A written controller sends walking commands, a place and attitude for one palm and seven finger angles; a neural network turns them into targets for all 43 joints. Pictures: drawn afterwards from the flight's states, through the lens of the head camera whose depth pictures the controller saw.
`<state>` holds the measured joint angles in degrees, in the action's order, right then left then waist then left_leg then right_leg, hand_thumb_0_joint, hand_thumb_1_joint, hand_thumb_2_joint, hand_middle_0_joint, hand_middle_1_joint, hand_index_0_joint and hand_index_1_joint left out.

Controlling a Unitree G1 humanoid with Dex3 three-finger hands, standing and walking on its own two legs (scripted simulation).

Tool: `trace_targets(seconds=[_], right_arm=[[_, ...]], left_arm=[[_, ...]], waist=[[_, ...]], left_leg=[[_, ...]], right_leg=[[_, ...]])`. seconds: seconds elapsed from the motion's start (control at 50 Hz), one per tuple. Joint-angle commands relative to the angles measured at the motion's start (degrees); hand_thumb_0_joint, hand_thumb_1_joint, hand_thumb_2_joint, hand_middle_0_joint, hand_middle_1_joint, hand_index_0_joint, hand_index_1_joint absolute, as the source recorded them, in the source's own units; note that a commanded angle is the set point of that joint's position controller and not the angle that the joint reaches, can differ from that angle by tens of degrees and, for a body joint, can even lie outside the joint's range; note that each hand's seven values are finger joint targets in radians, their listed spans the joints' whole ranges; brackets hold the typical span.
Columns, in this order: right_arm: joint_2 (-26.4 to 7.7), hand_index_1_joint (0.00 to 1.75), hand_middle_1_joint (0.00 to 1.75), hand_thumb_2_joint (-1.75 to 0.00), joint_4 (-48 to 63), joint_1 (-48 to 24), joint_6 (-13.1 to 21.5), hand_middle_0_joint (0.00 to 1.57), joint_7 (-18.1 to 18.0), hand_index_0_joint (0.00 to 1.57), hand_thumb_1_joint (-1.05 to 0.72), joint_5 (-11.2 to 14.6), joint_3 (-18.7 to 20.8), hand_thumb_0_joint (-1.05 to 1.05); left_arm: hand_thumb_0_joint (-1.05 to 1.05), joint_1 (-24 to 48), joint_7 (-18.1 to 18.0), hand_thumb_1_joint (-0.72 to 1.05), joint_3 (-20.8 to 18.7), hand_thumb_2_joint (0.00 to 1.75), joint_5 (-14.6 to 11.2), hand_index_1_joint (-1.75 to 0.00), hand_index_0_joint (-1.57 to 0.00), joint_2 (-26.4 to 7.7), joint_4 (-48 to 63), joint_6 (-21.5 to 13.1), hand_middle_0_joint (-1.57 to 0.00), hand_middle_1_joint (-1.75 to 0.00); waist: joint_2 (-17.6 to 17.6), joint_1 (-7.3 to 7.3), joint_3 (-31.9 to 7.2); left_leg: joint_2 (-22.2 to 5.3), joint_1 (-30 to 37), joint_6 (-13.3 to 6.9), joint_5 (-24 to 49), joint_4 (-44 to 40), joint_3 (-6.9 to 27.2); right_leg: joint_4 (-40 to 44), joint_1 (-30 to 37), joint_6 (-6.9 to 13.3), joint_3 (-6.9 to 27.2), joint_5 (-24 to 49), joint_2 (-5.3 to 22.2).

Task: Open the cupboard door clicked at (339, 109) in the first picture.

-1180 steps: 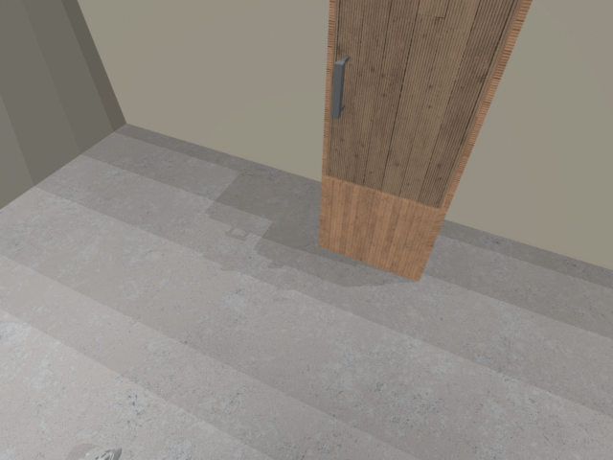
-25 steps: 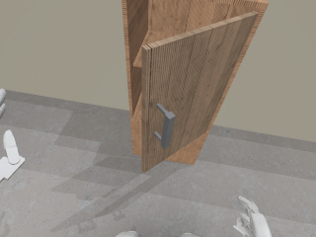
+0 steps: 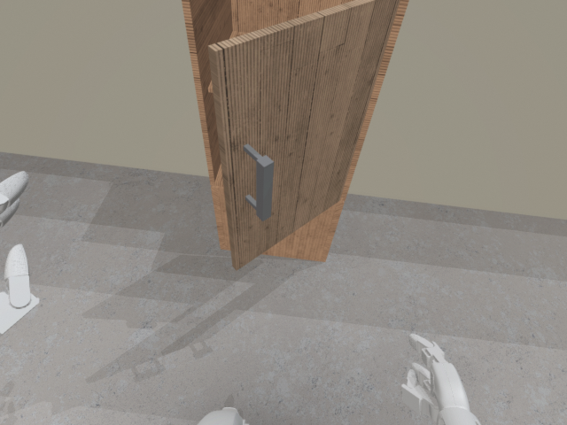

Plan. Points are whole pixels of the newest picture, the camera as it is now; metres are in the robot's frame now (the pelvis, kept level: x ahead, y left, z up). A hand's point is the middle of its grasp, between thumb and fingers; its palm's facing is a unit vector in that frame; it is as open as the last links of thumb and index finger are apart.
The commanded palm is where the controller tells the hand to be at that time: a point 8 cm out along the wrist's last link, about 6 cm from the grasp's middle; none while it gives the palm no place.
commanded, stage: stop stepping back and stand still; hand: left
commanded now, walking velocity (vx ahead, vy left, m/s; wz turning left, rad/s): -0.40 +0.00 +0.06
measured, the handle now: (257, 184) +0.52 +0.09 -0.01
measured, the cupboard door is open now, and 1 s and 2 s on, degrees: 46 46 46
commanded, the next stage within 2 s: let the arm hang, fingers relaxed in 1.76 s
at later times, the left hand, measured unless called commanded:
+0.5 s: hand out of the picture +0.05 +0.26 +0.16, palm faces +0.53 -0.76 -0.39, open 7.4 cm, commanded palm -0.01 +0.29 +0.18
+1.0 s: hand out of the picture +0.01 +0.29 +0.16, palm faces +0.54 -0.71 -0.45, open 7.4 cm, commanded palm -0.05 +0.31 +0.18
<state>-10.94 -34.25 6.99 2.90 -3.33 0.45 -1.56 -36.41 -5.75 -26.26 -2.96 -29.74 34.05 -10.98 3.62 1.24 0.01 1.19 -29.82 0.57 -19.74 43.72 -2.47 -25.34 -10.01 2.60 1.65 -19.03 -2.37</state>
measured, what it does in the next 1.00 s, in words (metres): walks backwards: left foot, then left foot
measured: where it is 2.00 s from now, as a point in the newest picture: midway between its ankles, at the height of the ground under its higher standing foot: outside the picture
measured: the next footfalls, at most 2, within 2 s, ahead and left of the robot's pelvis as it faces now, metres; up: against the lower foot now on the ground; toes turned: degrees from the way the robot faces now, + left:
left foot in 0.06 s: +0.04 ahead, +0.09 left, +0.00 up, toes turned +3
left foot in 0.52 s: -0.09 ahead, +0.13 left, +0.00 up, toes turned +9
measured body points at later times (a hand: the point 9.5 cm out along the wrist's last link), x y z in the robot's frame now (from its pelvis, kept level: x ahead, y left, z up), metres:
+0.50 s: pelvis -0.13 -0.01 +0.00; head -0.16 +0.00 +0.45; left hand +0.02 +0.30 +0.18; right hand +0.01 -0.26 -0.09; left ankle -0.14 +0.11 -0.72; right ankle -0.09 -0.11 -0.74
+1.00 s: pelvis -0.15 +0.00 -0.01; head -0.17 +0.01 +0.44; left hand -0.02 +0.32 +0.19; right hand +0.02 -0.22 -0.09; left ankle -0.13 +0.12 -0.74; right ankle -0.12 -0.09 -0.73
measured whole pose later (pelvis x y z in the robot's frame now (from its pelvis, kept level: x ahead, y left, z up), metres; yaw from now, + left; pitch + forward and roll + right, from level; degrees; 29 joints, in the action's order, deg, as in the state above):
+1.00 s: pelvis -0.15 +0.00 -0.01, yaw +7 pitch -3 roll +1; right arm -11.0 -37.2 14.6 10.0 -5.0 -1.0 -0.6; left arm -28.2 -8.3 -24.3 -0.5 -23.0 25.1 -12.1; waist 1.9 0.1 0.9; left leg -0.9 -15.7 -0.4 -14.2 32.9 -3.5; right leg -38.0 -16.9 0.4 -2.8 -21.2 0.2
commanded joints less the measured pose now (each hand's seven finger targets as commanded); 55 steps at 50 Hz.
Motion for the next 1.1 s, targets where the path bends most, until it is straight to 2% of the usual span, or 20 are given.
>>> trace_targets(seconds=[0.0, 0.04, 0.08, 0.14, 0.22, 0.24, 0.28, 0.36, 0.44, 0.48, 0.52, 0.56, 0.64, 0.68, 0.72, 0.76, 0.82, 0.88, 0.98, 1.08], right_arm=[[-6.89, 0.30, 0.30, -0.90, 7.51, -6.08, 2.83, 0.20, -3.23, 0.20, -0.90, -0.29, 1.52, 0.00], [-9.75, 0.30, 0.30, -0.90, 7.52, -2.51, 3.36, 0.20, -3.37, 0.20, -0.90, 0.69, 3.88, 0.00], [-9.55, 0.30, 0.30, -0.90, 8.73, -1.80, 5.04, 0.20, -2.04, 0.20, -0.90, 0.09, 5.36, 0.00], [-8.94, 0.30, 0.30, -0.90, 8.75, 0.56, 6.42, 0.20, -0.88, 0.20, -0.90, -0.70, 4.57, 0.00], [-8.89, 0.30, 0.30, -0.90, 9.87, -2.10, 6.57, 0.20, -1.69, 0.20, -0.90, -0.59, 3.79, 0.00], [-8.69, 0.30, 0.30, -0.90, 9.75, -2.02, 5.92, 0.20, -1.71, 0.20, -0.90, -0.87, 4.06, 0.00], [-8.61, 0.30, 0.30, -0.90, 8.14, -1.36, 5.24, 0.20, -1.86, 0.20, -0.90, -0.82, 5.08, 0.00], [-7.27, 0.30, 0.30, -0.90, 5.38, 1.13, 6.12, 0.20, -2.46, 0.20, -0.90, -1.43, 3.61, 0.00], [-7.54, 0.30, 0.30, -0.90, 4.43, 2.16, 8.10, 0.20, -3.74, 0.20, -0.90, -1.53, 3.17, 0.00], [-8.65, 0.30, 0.30, -0.90, 5.62, 2.56, 8.86, 0.20, -3.96, 0.20, -0.90, -1.43, 3.59, 0.00], [-8.94, 0.30, 0.30, -0.90, 6.14, 2.36, 8.88, 0.20, -3.24, 0.20, -0.90, -1.05, 3.63, 0.00], [-8.12, 0.30, 0.30, -0.90, 6.02, 1.54, 8.88, 0.20, -2.49, 0.20, -0.90, -1.23, 3.63, 0.00], [-8.60, 0.30, 0.30, -0.90, 5.75, 0.97, 8.51, 0.20, -1.99, 0.20, -0.90, -1.36, 3.89, 0.00], [-8.13, 0.30, 0.30, -0.90, 6.11, 1.08, 7.97, 0.20, -1.38, 0.20, -0.90, -0.86, 4.81, 0.00], [-7.74, 0.30, 0.30, -0.90, 4.03, 3.60, 8.56, 0.20, -0.95, 0.20, -0.90, -1.16, 4.53, 0.00], [-6.65, 0.30, 0.30, -0.90, 4.50, 3.22, 8.40, 0.20, -1.19, 0.20, -0.90, -1.02, 3.62, 0.00], [-6.47, 0.30, 0.30, -0.90, 4.31, 2.44, 9.28, 0.20, -2.64, 0.20, -0.90, -1.62, 2.84, 0.00], [-8.78, 0.30, 0.30, -0.90, 6.71, 1.98, 9.92, 0.20, -2.87, 0.20, -0.90, -1.45, 3.52, 0.00], [-7.63, 0.30, 0.30, -0.90, 5.77, 1.15, 10.43, 0.20, -1.72, 0.20, -0.90, -0.98, 3.11, 0.00], [-7.14, 0.30, 0.30, -0.90, 5.55, 1.81, 9.24, 0.20, -0.80, 0.20, -0.90, -0.70, 3.81, 0.00]], left_arm=[[0.00, 7.13, -2.73, 0.90, -5.19, 0.90, 0.57, -0.30, -0.20, -6.63, 7.97, -2.03, -0.20, -0.30], [0.00, 7.76, -2.91, 0.90, -5.01, 0.90, 0.60, -0.30, -0.20, -7.39, 9.36, -2.56, -0.20, -0.30], [0.00, 0.62, -3.19, 0.90, -5.59, 0.90, 0.39, -0.30, -0.20, -6.73, 6.95, -2.47, -0.20, -0.30], [0.00, 0.04, -3.68, 0.90, -5.90, 0.90, 0.74, -0.30, -0.20, -6.19, 11.80, -1.91, -0.20, -0.30], [0.00, -1.93, -4.39, 0.90, -7.92, 0.90, 0.47, -0.30, -0.20, -6.65, 9.31, -1.44, -0.20, -0.30], [0.00, 0.10, -4.31, 0.90, -7.71, 0.90, 0.86, -0.30, -0.20, -6.62, 7.54, -1.67, -0.20, -0.30], [0.00, 4.69, -4.37, 0.90, -7.94, 0.90, 0.50, -0.30, -0.20, -8.13, 8.47, -2.10, -0.20, -0.30], [0.00, 11.47, -4.07, 0.90, -3.54, 0.90, 1.74, -0.30, -0.20, -4.29, 0.51, -2.58, -0.20, -0.30], [0.00, 14.97, -4.64, 0.90, -0.99, 0.90, 2.78, -0.30, -0.20, -2.80, -0.19, -2.67, -0.20, -0.30], [0.00, 13.77, -4.88, 0.90, -1.78, 0.90, 2.51, -0.30, -0.20, -3.45, 2.36, -3.27, -0.20, -0.30], [0.00, 12.92, -5.01, 0.90, -4.02, 0.90, 2.70, -0.30, -0.20, -4.35, 5.67, -4.17, -0.20, -0.30], [0.00, 11.38, -4.69, 0.90, -5.27, 0.90, 3.63, -0.30, -0.20, -4.92, 6.02, -4.24, -0.20, -0.30], [0.00, 8.05, -4.28, 0.90, -4.75, 0.90, 3.24, -0.30, -0.20, -4.17, 2.45, -3.72, -0.20, -0.30], [0.00, 11.06, -3.92, 0.90, -4.96, 0.90, 2.57, -0.30, -0.20, -5.17, 1.01, -3.49, -0.20, -0.30], [0.00, 13.37, -3.34, 0.90, -5.25, 0.90, 2.15, -0.30, -0.20, -5.27, 0.93, -4.79, -0.20, -0.30], [0.00, 12.80, -2.89, 0.90, -4.14, 0.90, 2.17, -0.30, -0.20, -4.18, 1.84, -5.01, -0.20, -0.30], [0.00, 13.16, -3.44, 0.90, -3.24, 0.90, 2.11, -0.30, -0.20, -3.49, 2.99, -4.83, -0.20, -0.30], [0.00, 15.52, -4.05, 0.90, -3.61, 0.90, 2.17, -0.30, -0.20, -3.50, 7.19, -5.81, -0.20, -0.30], [0.00, 9.77, -3.54, 0.90, -4.20, 0.90, 2.80, -0.30, -0.20, -3.41, 2.56, -4.46, -0.20, -0.30], [0.00, 8.44, -3.21, 0.90, -4.08, 0.90, 1.35, -0.30, -0.20, -3.46, 2.65, -3.31, -0.20, -0.30]], waist=[[-3.98, -1.76, -5.29], [-7.58, -0.41, -11.98], [-14.38, 0.42, -16.22], [-14.51, -0.71, -12.40], [-11.98, -1.46, -3.73], [-7.45, -2.21, -1.11], [9.73, -1.46, -1.51], [2.13, -3.18, -0.09], [0.47, -2.36, -1.09], [-7.37, -2.40, -0.51], [-18.19, -2.13, -1.49], [-18.55, -2.86, 2.73], [-7.97, -0.98, 3.40], [11.16, -0.84, 1.49], [1.32, -2.51, 0.00], [2.59, -2.46, 0.86], [-1.95, -2.28, -0.21], [-19.76, -1.20, -0.24], [-10.41, -1.16, -0.39], [0.60, -1.93, -2.35]], left_leg=[[-0.70, 11.49, 0.42, 13.79, -16.35, -0.89], [-9.89, 26.51, -3.47, 52.66, -21.98, 6.07], [-17.00, 32.81, -7.62, 56.11, -21.99, 13.50], [-15.06, 23.72, -8.10, 35.91, -25.49, 13.83], [-8.76, 0.70, -3.88, -13.02, -31.11, 8.95], [-4.37, 2.02, -1.53, -12.56, -23.52, 5.50], [0.01, 10.27, 0.88, -3.73, 9.76, 3.97], [-4.24, 7.83, -1.14, -0.84, 8.30, 0.91], [-2.08, 16.60, -3.23, -4.12, -11.85, -4.18], [-4.84, 16.70, -5.35, -9.77, -22.57, 3.00], [-15.17, 13.15, -9.25, -18.24, -29.25, 17.66], [-17.10, 4.98, -11.06, -24.58, -33.93, 21.96], [-9.54, -3.59, -5.39, -13.78, -17.30, 6.78], [-1.11, -9.50, -1.72, -8.62, 15.19, 0.21], [-4.57, -3.37, -1.32, -3.52, 20.40, 3.57], [-6.03, 6.26, -1.79, -1.07, 8.80, 1.72], [-3.31, 20.49, -2.54, -0.08, -12.37, -2.39], [-16.66, 17.20, -7.72, -9.69, -30.17, 20.03], [-12.39, 10.98, -5.51, 4.31, -24.73, 8.52], [-3.24, 14.83, -1.30, 4.00, -9.95, 1.17]], right_leg=[[-3.02, 1.95, -0.76, 1.87, 60.76, 10.85], [-7.19, -2.52, -6.02, -0.27, 31.61, 3.75], [-14.74, -9.51, -3.96, 1.16, -7.14, 0.91], [-15.64, -5.92, -3.10, -0.25, -6.98, 1.40], [-0.66, 7.39, -2.05, -3.45, -5.27, 1.94], [6.91, 1.72, 0.03, 0.83, -11.86, 4.88], [21.34, -20.09, 8.04, 24.87, -32.87, 21.75], [14.99, -18.94, 5.01, 10.29, -22.11, 17.29], [10.37, -14.31, 4.11, 6.91, -22.76, 14.83], [0.72, -11.43, 1.43, 4.43, -16.91, 10.01], [-14.69, -10.90, -2.64, -5.81, -8.42, 2.15], [-22.95, -10.04, -2.50, -5.48, -7.34, 1.78], [-1.54, 3.77, -0.20, -1.55, -6.51, 3.51], [15.67, 0.39, 9.64, 31.17, -19.74, 23.39], [14.77, -6.95, 10.34, 24.14, -16.65, 22.14], [12.58, -13.94, 7.49, 12.04, -10.49, 18.45], [8.72, -17.25, 3.82, 5.77, -16.31, 13.44], [-12.51, -13.76, -2.24, -3.62, -4.76, 3.26], [-3.89, -1.93, -3.07, -3.15, 3.39, 3.66], [9.82, -6.95, 2.13, 11.81, 2.19, 12.47]])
